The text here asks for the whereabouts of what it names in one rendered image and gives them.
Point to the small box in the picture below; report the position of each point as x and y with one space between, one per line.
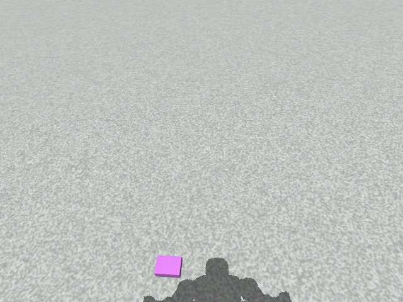
168 266

